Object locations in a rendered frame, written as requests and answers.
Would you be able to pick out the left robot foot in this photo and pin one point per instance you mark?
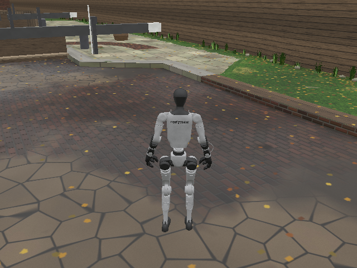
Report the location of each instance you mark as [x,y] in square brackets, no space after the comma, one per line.
[166,226]

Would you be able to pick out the left robot upper arm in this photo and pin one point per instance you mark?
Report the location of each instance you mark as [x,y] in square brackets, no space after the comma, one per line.
[159,126]

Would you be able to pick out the humanoid robot head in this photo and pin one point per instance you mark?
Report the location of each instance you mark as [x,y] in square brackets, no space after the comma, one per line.
[180,96]

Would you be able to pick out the robot left forearm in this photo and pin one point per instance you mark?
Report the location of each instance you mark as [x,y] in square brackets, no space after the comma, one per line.
[152,147]

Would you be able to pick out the right robot upper arm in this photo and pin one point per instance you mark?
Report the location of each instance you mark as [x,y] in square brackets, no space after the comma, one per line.
[199,127]

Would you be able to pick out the robot right hand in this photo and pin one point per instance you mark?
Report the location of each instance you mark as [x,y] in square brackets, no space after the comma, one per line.
[207,161]

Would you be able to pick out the robot right forearm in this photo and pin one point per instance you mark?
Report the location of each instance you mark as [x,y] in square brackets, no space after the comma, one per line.
[205,148]

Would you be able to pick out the robot left hand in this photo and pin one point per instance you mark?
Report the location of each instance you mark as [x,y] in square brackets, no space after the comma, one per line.
[152,158]

